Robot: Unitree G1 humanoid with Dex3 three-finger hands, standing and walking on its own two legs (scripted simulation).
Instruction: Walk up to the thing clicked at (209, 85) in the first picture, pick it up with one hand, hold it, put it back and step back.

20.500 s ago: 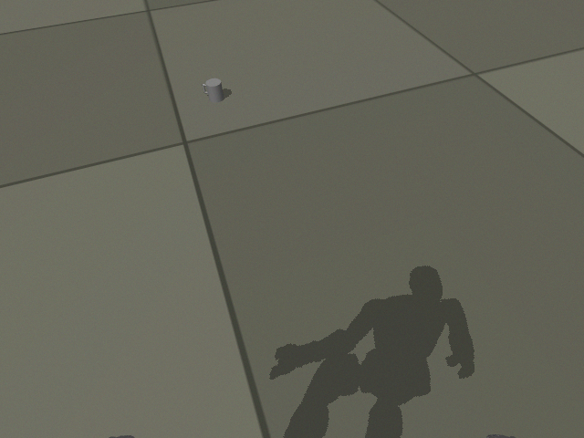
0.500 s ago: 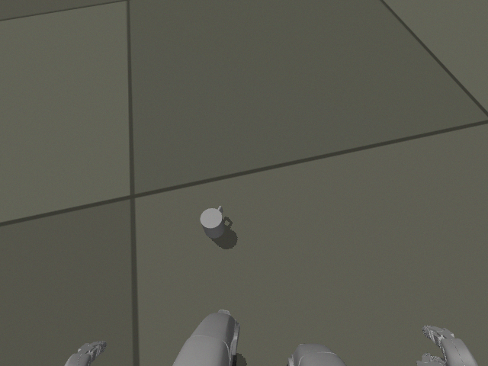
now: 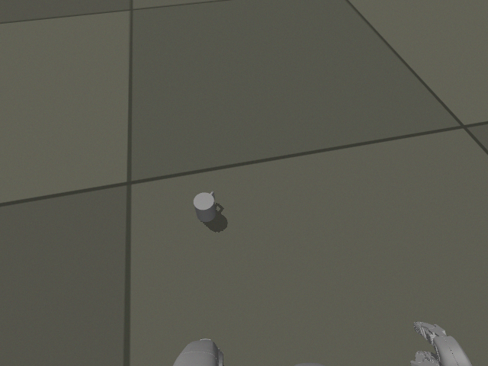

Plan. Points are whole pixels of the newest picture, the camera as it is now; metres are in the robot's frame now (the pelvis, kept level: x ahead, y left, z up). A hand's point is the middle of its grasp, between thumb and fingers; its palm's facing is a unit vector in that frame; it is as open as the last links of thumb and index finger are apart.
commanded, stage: walk up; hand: left
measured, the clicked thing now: (206, 204) +0.79 +0.21 -0.70
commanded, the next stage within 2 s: stand in 1.00 s
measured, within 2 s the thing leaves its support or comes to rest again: neither
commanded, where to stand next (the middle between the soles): +0.40 +0.03 m, yaw +1 degrees
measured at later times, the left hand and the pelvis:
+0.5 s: hand out of the picture +0.06 +0.28 -0.14, palm faces +0.06 -0.93 -0.37, open 7.3 cm; pelvis +0.00 +0.00 +0.01, yaw +3 degrees
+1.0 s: hand out of the picture +0.09 +0.29 -0.14, palm faces +0.08 -0.93 -0.35, open 7.3 cm; pelvis +0.02 +0.02 +0.01, yaw +5 degrees
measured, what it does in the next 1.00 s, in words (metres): steps on the spot: left foot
